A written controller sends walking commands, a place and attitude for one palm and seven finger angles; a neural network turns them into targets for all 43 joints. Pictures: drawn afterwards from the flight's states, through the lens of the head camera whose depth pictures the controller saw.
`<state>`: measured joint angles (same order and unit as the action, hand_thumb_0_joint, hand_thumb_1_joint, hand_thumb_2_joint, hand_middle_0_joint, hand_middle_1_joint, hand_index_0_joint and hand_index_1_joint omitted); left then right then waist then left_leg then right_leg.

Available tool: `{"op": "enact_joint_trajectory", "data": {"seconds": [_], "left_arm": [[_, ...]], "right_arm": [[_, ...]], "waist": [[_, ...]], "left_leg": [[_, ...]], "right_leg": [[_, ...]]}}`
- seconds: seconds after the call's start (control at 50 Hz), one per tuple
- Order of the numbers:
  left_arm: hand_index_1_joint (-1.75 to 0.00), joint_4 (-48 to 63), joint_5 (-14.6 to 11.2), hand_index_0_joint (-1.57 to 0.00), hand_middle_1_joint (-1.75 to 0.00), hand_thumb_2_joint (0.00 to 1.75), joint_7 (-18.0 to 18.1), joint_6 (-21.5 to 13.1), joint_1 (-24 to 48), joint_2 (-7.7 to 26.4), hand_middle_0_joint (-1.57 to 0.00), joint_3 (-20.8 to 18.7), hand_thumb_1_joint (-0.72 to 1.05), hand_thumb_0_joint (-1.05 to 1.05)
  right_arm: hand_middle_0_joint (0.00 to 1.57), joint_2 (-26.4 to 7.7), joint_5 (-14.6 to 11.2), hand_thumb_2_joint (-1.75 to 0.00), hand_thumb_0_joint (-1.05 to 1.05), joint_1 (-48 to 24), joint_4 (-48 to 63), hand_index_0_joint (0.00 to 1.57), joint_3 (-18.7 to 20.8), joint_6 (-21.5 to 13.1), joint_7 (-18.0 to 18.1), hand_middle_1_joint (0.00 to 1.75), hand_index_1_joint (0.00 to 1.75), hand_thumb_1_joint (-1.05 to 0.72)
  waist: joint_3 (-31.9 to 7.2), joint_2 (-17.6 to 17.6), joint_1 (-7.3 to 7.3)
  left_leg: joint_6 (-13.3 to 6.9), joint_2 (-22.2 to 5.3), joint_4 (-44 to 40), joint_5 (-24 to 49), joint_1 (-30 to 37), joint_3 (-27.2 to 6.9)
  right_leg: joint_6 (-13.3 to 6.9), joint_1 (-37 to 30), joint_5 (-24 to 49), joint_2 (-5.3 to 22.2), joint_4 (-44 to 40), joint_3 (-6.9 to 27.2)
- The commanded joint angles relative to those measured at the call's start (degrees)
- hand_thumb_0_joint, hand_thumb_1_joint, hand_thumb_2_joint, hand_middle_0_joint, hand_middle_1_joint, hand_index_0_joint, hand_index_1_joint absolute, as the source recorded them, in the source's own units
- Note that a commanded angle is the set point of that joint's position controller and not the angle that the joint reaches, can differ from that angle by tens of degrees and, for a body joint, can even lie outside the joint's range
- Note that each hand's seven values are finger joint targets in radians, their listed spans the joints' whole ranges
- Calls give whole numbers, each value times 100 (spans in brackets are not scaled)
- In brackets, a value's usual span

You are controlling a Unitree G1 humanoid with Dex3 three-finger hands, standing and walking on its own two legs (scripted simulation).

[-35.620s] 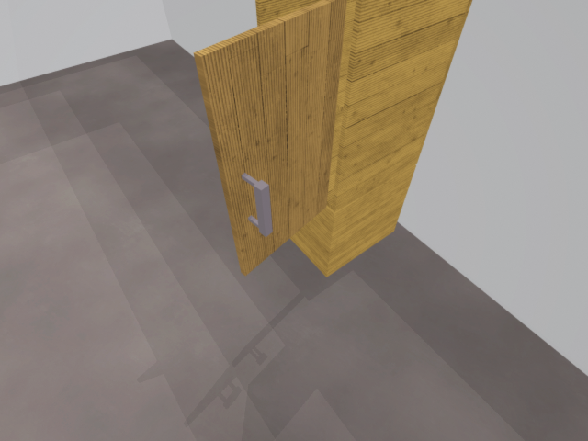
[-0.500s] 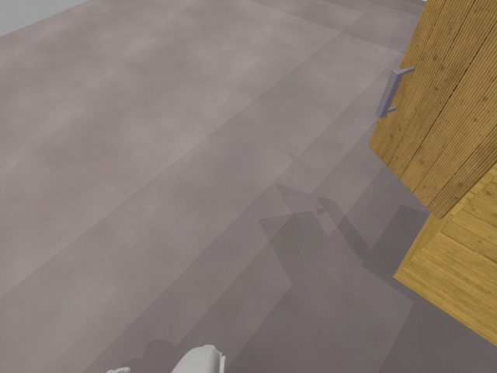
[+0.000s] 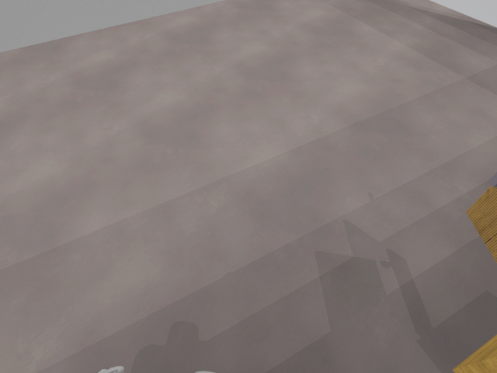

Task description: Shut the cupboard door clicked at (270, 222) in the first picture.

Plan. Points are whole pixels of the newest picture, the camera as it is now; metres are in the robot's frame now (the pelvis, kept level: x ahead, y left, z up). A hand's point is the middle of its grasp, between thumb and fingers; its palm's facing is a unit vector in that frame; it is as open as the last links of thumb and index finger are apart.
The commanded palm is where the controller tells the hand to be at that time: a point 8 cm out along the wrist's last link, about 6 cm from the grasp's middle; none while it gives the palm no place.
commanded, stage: walk to a spot facing it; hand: left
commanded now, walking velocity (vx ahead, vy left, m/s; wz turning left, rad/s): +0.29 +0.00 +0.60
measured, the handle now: out of the picture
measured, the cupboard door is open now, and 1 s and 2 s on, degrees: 65 65 65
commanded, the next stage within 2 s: turn to face it in 1.04 s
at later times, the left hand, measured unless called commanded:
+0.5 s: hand out of the picture +0.10 +0.25 -0.18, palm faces +0.34 -0.91 -0.21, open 7.4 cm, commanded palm none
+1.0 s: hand (137, 258) +0.35 +0.27 -0.13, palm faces +0.53 -0.82 -0.22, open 7.4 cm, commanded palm none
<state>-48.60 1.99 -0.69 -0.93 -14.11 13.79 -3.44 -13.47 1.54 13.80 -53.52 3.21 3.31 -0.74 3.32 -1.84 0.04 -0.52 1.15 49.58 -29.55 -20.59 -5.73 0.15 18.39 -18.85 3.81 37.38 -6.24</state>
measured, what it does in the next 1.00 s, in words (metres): walks ahead, turning left: left foot, then right foot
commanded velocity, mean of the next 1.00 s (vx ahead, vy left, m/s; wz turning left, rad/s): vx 0.21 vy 0.00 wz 0.58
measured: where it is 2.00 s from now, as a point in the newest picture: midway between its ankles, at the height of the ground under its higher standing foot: (218, 307)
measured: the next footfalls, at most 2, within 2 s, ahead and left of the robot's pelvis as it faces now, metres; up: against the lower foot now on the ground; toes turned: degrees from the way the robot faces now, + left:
left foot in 0.36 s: +0.23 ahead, +0.16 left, +0.00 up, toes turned +22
right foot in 0.82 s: +0.45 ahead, -0.01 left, +0.00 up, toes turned +22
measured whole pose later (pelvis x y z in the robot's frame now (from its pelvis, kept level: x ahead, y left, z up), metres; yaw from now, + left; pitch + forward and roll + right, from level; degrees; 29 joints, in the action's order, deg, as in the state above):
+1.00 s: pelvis +0.36 +0.07 +0.02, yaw +35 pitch +1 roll +1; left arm -49.4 1.4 0.8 -2.2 -10.7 9.1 -1.9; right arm -13.2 1.3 14.7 -56.2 4.6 2.4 -1.2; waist 4.1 -0.3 3.3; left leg 1.8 -1.1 67.4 -21.4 -30.9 1.6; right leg -0.3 13.1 -15.0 6.0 27.6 -11.4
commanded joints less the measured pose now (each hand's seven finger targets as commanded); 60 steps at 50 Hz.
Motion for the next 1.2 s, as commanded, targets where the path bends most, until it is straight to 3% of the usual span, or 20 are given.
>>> {"op": "enact_joint_trajectory", "data": {"seconds": [0.0,0.04,0.08,0.22,0.28,0.3,0.32,0.34,0.36,0.46,0.68,0.74,0.76,0.78,0.8,0.82,0.9,1.14,1.16,1.18], "left_arm": [[-30,178,4,-20,-30,90,174,-169,-381,879,-20,-295,90,0],[-30,108,-24,-20,-30,90,152,-274,-250,590,-20,-224,90,0],[-30,-120,-17,-20,-30,90,159,-316,-662,532,-20,-210,90,0],[-30,-495,-23,-20,-30,90,172,-337,-1274,662,-20,-233,90,0],[-30,-427,-36,-20,-30,90,155,-334,-960,890,-20,-297,90,0],[-30,-396,-82,-20,-30,90,132,-300,-885,958,-20,-303,90,0],[-30,-276,-97,-20,-30,90,69,-286,-861,805,-20,-306,90,0],[-30,75,-156,-20,-30,90,-28,-260,-661,479,-20,-232,90,0],[-30,467,-111,-20,-30,90,28,-211,179,613,-20,-180,90,0],[-30,-3,15,-20,-30,90,-32,-42,-387,289,-20,-251,90,0],[-30,565,-28,-20,-30,90,-82,-39,795,332,-20,-185,90,0],[-30,401,-49,-20,-30,90,-50,-104,158,430,-20,-222,90,0],[-30,263,-32,-20,-30,90,3,-172,-405,709,-20,-296,90,0],[-30,121,35,-20,-30,90,98,-229,-1088,1333,-20,-434,90,0],[-30,112,-21,-20,-30,90,129,-176,-1230,1450,-20,-404,90,0],[-30,175,-31,-20,-30,90,168,-189,-825,1202,-20,-377,90,0],[-30,243,-65,-20,-30,90,198,-224,-37,446,-20,-153,90,0],[-30,-15,-48,-20,-30,90,207,-93,-488,927,-20,-268,90,0],[-30,-44,-72,-20,-30,90,216,-74,-498,808,-20,-208,90,0],[-30,39,-171,-20,-30,90,212,-26,-741,462,-20,-102,90,0]], "right_arm": [[20,-525,55,-90,0,-870,780,20,215,-259,-102,30,30,-90],[20,-274,30,-90,0,-597,572,20,144,-239,-191,30,30,-90],[20,-116,-1,-90,0,-684,543,20,99,-241,-230,30,30,-90],[20,46,-6,-90,0,-1399,782,20,-38,-348,-319,30,30,-90],[20,-189,14,-90,0,-633,640,20,40,-424,-253,30,30,-90],[20,-390,44,-90,0,10,468,20,98,-436,-215,30,30,-90],[20,-910,77,-90,0,812,289,20,241,-459,-131,30,30,-90],[20,-1695,102,-90,0,1380,186,20,442,-483,-59,30,30,-90],[20,-1846,-5,-90,0,1637,85,20,437,-436,10,30,30,-90],[20,-859,33,-90,0,-112,448,20,128,-602,120,30,30,-90],[20,-825,-8,-90,0,286,153,20,235,-608,66,30,30,-90],[20,-805,-37,-90,0,65,179,20,238,-541,91,30,30,-90],[20,-649,-96,-90,0,46,201,20,233,-553,63,30,30,-90],[20,-187,-135,-90,0,273,293,20,166,-591,36,30,30,-90],[20,-364,-82,-90,0,307,377,20,212,-543,61,30,30,-90],[20,-364,-52,-90,0,339,318,20,230,-498,74,30,30,-90],[20,-73,-25,-90,0,153,141,20,145,-289,-78,30,30,-90],[20,-201,-18,-90,0,-415,585,20,-20,-264,-122,30,30,-90],[20,-437,19,-90,0,138,417,20,24,-322,-99,30,30,-90],[20,-1145,72,-90,0,627,339,20,149,-393,-33,30,30,-90]], "waist": [[465,1149,-119],[208,985,54],[108,1128,-65],[34,1060,-325],[-386,1125,157],[-712,871,487],[-1305,31,915],[-1586,-1517,1063],[-1345,-427,1187],[-290,-679,106],[-235,-371,162],[-363,-298,-191],[-502,276,-465],[-1186,1876,-687],[-1109,1876,-608],[-965,1826,-429],[-358,1047,68],[-648,1107,62],[-1014,591,320],[-1542,-1174,464]], "left_leg": [[65,-513,2517,709,-2348,11],[177,-585,2022,1303,-1917,364],[198,-541,1333,1315,-1913,701],[-43,-397,-777,1354,-1533,1294],[-314,22,-1365,1141,-42,1650],[-377,207,-1719,1547,1142,1752],[-695,-459,-1998,1499,2747,739],[-1544,-2325,-2590,2030,3740,-2287],[-1756,-2750,-3093,1879,3305,-2881],[-1029,-1580,-3623,537,524,-1079],[-1068,-1198,-3387,1880,928,-847],[-781,-914,-2507,2252,338,-717],[-534,-578,-1685,1892,-465,-493],[-116,252,169,132,-1526,369],[-21,267,1564,-898,-1785,424],[-4,-32,2345,-426,-1913,127],[232,-442,2201,895,-1498,463],[19,-35,-1607,1572,293,1343],[-79,-301,-2277,2792,1526,1097],[-833,-1909,-2177,5557,2920,-836]], "right_leg": [[-687,-602,-2521,2258,-3130,2676],[-461,-825,-365,1674,-2744,921],[-435,-1438,1229,1518,-2496,203],[-399,-2423,3427,1748,-1915,-594],[-315,-2074,4616,1792,-759,-989],[-161,-1493,4233,1595,184,-1205],[41,-248,2763,1356,1692,-1146],[349,1820,-1444,347,3603,-821],[252,2328,-1569,351,4116,145],[284,1506,-140,618,3108,558],[457,888,732,40,222,354],[369,-732,920,-235,-802,192],[241,-1993,1019,163,-1351,666],[-266,-3317,1224,1951,-1821,2434],[-745,-2840,1545,2700,-2091,3055],[-845,-2344,1301,2623,-2122,2995],[-502,-1086,3094,1674,-1919,463],[-348,-1418,4479,1632,-567,-555],[-128,-838,3597,1400,342,-625],[307,689,200,531,1562,-755]]}}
